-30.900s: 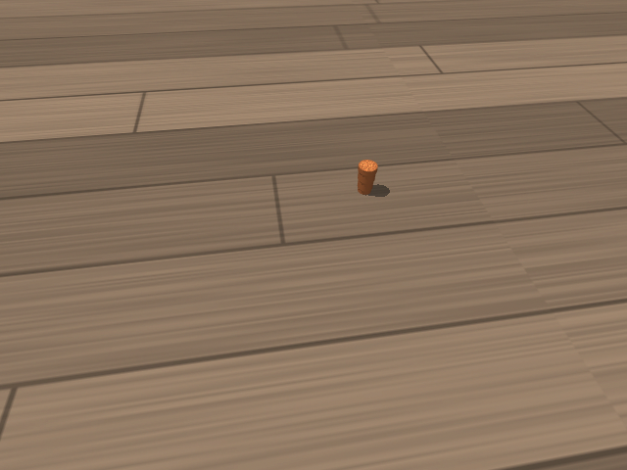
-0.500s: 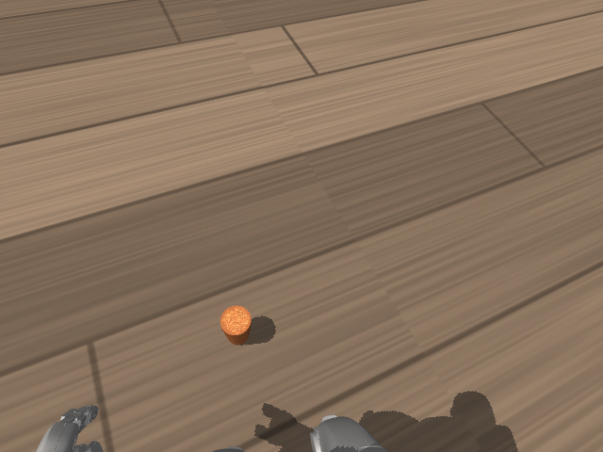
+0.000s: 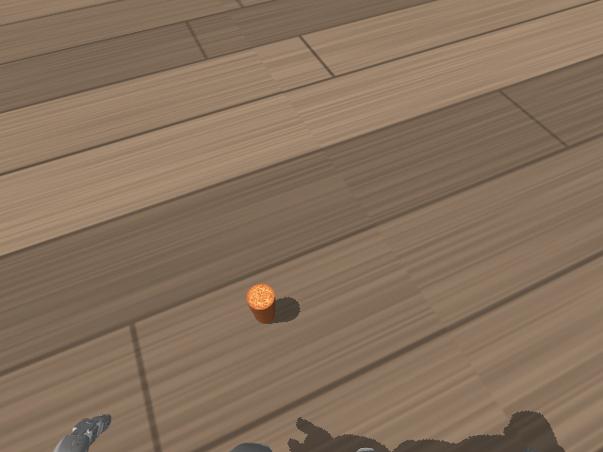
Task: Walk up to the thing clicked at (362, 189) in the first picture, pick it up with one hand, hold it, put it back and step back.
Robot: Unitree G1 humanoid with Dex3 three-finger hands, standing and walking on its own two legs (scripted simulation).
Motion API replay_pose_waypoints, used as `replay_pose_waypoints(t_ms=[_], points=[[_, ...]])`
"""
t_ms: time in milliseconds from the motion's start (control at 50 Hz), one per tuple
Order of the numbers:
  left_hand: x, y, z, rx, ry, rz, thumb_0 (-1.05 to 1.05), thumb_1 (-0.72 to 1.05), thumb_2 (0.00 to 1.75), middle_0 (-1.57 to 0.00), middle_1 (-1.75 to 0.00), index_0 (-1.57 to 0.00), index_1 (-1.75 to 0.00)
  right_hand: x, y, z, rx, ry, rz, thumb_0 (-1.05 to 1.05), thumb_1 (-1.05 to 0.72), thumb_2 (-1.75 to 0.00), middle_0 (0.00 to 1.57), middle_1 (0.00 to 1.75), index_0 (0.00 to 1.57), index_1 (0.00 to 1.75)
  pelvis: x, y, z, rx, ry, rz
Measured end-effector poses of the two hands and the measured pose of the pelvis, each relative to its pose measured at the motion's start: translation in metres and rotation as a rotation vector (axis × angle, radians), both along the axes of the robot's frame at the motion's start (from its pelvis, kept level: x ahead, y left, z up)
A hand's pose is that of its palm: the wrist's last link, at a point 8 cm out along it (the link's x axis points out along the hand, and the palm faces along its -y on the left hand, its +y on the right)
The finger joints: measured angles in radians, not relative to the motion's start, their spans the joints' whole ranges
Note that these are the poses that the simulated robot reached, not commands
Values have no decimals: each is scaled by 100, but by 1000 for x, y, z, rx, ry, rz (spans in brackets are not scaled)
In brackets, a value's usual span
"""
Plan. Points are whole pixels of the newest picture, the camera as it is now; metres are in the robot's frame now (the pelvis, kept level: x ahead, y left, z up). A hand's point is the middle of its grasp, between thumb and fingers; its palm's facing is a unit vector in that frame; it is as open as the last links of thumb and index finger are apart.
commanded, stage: step back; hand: left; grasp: from the side
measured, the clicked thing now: (263, 305) +0.60 +0.16 -0.69
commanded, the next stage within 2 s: none
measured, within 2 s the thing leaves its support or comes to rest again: neither
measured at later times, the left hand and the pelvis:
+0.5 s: hand out of the picture -0.08 +0.26 -0.16, palm faces -0.05 -0.92 -0.39, open 7.4 cm; pelvis -0.16 -0.01 -0.01, yaw -4 degrees
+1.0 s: hand out of the picture -0.21 +0.23 -0.15, palm faces +0.04 -0.93 -0.36, open 7.4 cm; pelvis -0.34 -0.04 -0.01, yaw +4 degrees
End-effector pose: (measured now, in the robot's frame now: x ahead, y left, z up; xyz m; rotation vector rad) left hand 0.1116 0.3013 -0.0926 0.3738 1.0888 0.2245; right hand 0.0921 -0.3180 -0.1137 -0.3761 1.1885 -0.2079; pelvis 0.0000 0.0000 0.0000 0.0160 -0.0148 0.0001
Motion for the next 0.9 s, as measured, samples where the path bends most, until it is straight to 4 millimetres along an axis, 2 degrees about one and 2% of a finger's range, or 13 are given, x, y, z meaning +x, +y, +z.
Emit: replay_pose_waypoints(t_ms=[120,180,260,400,520,580,640,740,820,900], points=[[-26,19,-23,-35,-48,8,1,90,90,-20,-30,-20,-30,-42,17,1,-44,26,37,1,-90,-90,20,30,20,30,-43,13,-13,13,-35,33],[-52,20,-28,-55,-10,29,1,90,90,-20,-30,-20,-30,-64,28,12,-32,18,47,1,-90,-90,21,30,20,30,-58,15,-7,-16,-44,30],[-86,19,-25,-80,24,51,1,90,90,-20,-30,-20,-30,-84,31,27,-38,5,46,1,-90,-90,21,30,21,30,-77,14,4,-47,-27,24],[-154,18,-28,-45,106,40,1,90,90,-20,-30,-20,-30,-99,19,31,-42,-102,42,1,-90,-90,21,30,21,30,-122,3,1,-38,-22,-27],[-201,0,-31,-1,130,4,1,90,90,-20,-30,-20,-30,-132,-10,10,-17,-168,34,1,-90,-90,21,30,21,30,-170,-18,-17,-14,-35,-73],[-229,-17,-22,1,123,8,1,90,90,-20,-30,-20,-30,-159,-25,-3,0,-153,1,1,-90,-90,21,30,21,30,-193,-27,-17,-45,-53,-43],[-253,-25,-7,9,113,19,1,90,90,-20,-30,-20,-30,-190,-30,-4,20,-108,-21,1,-90,-90,21,30,20,30,-209,-33,-8,16,-43,-57],[-266,-29,9,37,67,21,1,90,90,-20,-30,-20,-30,-249,-37,-7,23,-23,-19,1,-90,-90,21,30,20,30,-237,-37,0,26,-9,-23],[-270,-28,8,47,-12,10,1,90,90,-20,-30,-20,-30,-292,-35,-13,9,59,5,1,-90,-90,21,30,20,30,-267,-39,-4,11,-4,21],[-286,-24,-8,18,-73,12,1,90,90,-20,-30,-20,-30,-324,-27,-16,-5,87,43,1,-90,-90,21,30,20,30,-301,-36,-15,-3,-15,66]])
